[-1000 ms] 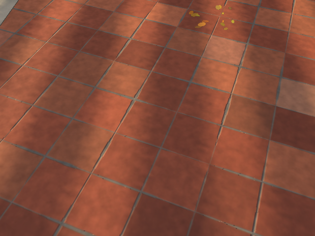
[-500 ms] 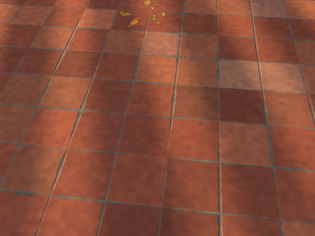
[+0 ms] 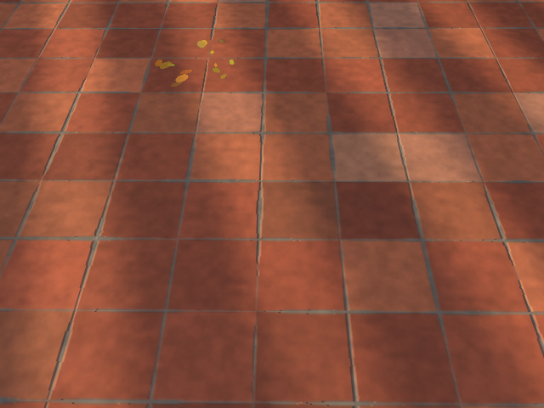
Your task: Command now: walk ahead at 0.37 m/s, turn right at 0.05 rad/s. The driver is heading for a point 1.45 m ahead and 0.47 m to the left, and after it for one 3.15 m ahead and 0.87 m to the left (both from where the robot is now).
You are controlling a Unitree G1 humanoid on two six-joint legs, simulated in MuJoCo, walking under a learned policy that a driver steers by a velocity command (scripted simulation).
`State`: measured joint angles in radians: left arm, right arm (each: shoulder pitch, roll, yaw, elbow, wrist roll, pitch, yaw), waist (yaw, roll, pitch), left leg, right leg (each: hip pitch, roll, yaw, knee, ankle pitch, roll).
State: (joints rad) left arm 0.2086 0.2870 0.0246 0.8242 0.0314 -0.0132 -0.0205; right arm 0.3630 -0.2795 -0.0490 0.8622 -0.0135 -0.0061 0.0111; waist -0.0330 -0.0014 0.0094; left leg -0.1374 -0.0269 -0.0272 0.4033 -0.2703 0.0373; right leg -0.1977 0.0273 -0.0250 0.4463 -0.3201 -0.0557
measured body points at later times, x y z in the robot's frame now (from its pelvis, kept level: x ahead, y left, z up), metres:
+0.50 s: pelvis +0.23 +0.02 -0.03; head +0.27 +0.02 +0.42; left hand +0.16 +0.27 -0.17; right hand +0.43 -0.22 -0.12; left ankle +0.34 +0.09 -0.74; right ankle +0.02 -0.09 -0.70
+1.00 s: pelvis +0.52 +0.00 -0.02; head +0.55 +0.00 +0.43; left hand +0.73 +0.22 -0.12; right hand +0.44 -0.24 -0.16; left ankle +0.34 +0.09 -0.74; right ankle +0.65 -0.09 -0.74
